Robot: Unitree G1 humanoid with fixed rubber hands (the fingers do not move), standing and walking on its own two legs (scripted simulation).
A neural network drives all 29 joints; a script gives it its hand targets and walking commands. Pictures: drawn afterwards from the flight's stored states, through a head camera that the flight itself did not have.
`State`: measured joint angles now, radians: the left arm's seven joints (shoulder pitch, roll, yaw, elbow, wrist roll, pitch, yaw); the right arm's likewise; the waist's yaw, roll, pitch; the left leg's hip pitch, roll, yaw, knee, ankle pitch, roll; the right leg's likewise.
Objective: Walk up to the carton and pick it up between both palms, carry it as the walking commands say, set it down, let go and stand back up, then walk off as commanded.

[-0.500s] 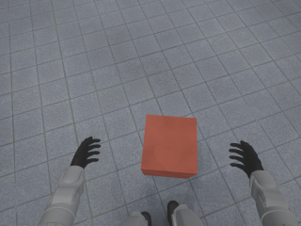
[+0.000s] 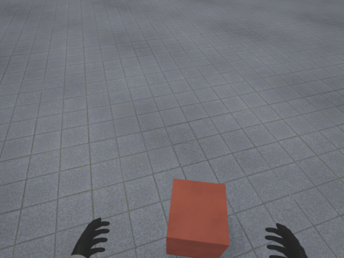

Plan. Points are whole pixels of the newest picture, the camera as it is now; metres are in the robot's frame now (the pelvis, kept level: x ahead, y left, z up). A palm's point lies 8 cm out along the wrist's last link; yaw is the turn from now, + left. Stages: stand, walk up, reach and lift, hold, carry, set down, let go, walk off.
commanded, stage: let go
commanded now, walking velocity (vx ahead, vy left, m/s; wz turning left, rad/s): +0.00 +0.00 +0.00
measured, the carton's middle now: (195, 219) +0.44 -0.10 -0.62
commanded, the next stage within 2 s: stand in 0.24 s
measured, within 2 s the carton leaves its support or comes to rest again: neither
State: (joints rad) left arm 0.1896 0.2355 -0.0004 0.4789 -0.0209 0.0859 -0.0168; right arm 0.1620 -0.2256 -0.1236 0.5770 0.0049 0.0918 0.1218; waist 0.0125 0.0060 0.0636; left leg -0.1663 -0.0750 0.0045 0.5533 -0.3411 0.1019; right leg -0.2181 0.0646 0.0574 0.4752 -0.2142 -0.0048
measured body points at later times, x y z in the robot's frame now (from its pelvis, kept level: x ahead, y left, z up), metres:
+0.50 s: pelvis +0.02 -0.02 +0.00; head -0.01 -0.01 +0.45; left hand +0.19 +0.24 -0.08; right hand +0.20 -0.31 -0.05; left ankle -0.03 +0.04 -0.73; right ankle +0.03 -0.13 -0.73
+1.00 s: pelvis +0.02 -0.01 +0.00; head -0.02 -0.01 +0.45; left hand +0.18 +0.25 -0.08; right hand +0.19 -0.31 -0.04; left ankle -0.03 +0.04 -0.73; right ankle +0.03 -0.13 -0.73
